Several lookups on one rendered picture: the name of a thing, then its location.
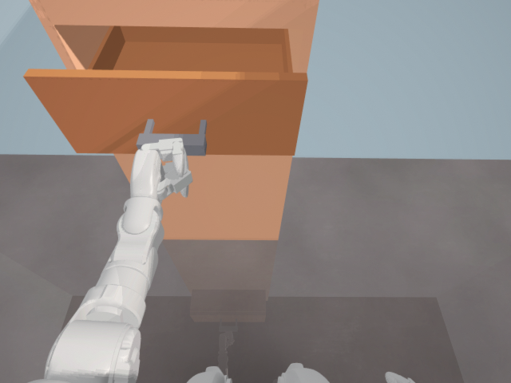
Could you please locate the robot left shin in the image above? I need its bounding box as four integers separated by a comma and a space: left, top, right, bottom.
205, 366, 222, 373

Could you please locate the robot shin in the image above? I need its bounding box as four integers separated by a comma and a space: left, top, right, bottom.
205, 366, 222, 373
285, 363, 303, 373

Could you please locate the cabinet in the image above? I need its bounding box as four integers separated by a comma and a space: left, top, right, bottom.
29, 0, 319, 240

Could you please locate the robot right shin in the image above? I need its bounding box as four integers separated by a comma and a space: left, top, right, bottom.
285, 363, 303, 373

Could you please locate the left robot forearm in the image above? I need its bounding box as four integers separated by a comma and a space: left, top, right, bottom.
44, 196, 164, 379

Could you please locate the left robot upper arm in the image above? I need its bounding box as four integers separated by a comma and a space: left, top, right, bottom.
28, 320, 141, 383

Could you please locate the handle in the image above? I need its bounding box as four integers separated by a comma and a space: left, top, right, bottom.
136, 119, 207, 156

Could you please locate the drawer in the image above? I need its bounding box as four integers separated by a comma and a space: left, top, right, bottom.
23, 26, 308, 156

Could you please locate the robot left hand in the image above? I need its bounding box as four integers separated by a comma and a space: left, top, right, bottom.
130, 138, 192, 205

